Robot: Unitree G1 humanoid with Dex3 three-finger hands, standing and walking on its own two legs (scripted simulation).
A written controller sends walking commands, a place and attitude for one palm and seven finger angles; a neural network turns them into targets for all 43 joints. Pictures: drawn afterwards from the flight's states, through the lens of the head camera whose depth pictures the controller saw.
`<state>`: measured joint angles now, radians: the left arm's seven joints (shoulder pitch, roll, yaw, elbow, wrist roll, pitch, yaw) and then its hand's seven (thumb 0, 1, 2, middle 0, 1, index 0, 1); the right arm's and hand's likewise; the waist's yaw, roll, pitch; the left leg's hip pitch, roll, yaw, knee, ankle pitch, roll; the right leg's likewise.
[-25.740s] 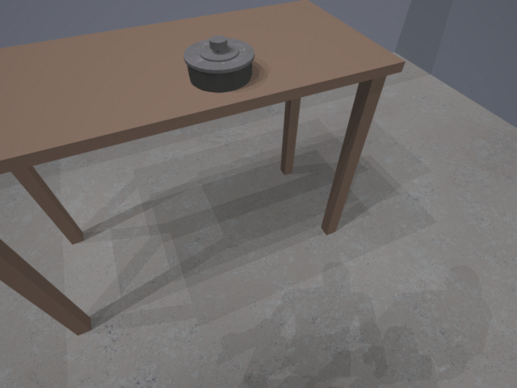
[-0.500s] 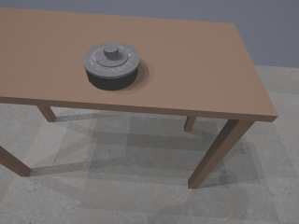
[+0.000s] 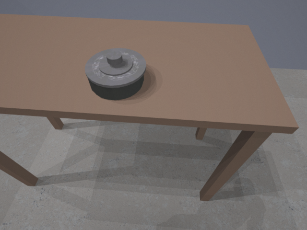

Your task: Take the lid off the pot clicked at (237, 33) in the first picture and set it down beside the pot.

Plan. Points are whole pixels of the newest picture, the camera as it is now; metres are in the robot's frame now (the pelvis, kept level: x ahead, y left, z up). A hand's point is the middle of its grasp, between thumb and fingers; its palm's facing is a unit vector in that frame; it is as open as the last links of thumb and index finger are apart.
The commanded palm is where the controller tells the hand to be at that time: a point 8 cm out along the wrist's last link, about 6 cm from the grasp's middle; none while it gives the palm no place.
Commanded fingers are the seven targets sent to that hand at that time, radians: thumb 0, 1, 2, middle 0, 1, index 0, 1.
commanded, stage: shuffle to correct the standing spot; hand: left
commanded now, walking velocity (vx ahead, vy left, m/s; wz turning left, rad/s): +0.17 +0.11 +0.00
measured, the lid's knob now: (114, 57) +0.51 +0.14 +0.17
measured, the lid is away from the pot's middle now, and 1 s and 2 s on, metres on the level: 0.00 0.00 0.00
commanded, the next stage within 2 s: come to a stop and stand still in 0.04 s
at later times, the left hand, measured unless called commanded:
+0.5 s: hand out of the picture +0.11 +0.26 -0.17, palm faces +0.03 -0.97 -0.24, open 7.4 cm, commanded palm none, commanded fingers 0.00 0.90 0.90 -0.20 -0.30 -0.20 -0.30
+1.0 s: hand out of the picture +0.13 +0.20 -0.16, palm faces -0.06 -0.97 -0.22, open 7.4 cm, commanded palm none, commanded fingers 0.00 0.90 0.90 -0.20 -0.30 -0.20 -0.30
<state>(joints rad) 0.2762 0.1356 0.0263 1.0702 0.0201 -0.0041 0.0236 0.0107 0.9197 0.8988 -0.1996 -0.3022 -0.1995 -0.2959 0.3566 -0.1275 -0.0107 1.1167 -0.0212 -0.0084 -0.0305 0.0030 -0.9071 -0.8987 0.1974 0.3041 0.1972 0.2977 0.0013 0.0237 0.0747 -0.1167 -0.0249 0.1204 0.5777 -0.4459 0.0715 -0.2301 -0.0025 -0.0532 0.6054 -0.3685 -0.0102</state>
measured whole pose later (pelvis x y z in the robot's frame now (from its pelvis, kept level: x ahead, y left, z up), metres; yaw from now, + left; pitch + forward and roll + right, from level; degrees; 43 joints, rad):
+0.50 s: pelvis +0.04 +0.06 +0.01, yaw -2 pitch +0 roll +1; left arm 0.17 0.24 0.07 0.98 0.01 0.04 0.02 0.01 0.91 0.90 -0.20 -0.30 -0.20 -0.30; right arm 0.12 -0.12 -0.03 0.96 -0.03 0.01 -0.03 -0.01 -0.92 -0.90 0.20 0.30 0.20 0.30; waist 0.01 -0.06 0.12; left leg -0.31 0.02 0.07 0.51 -0.19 0.01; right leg -0.33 0.00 -0.01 0.91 -0.57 0.02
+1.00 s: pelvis +0.05 +0.03 +0.01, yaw -3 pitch +0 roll +0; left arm 0.24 0.17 -0.01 0.95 0.00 0.00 0.04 0.01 0.91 0.90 -0.20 -0.30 -0.20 -0.30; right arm 0.30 -0.16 0.00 1.00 -0.02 0.01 -0.02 0.01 -0.91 -0.90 0.19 0.30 0.19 0.30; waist -0.03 0.01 0.02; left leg -0.25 0.02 0.06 0.55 -0.30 0.00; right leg -0.19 0.04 -0.03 0.53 -0.34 -0.05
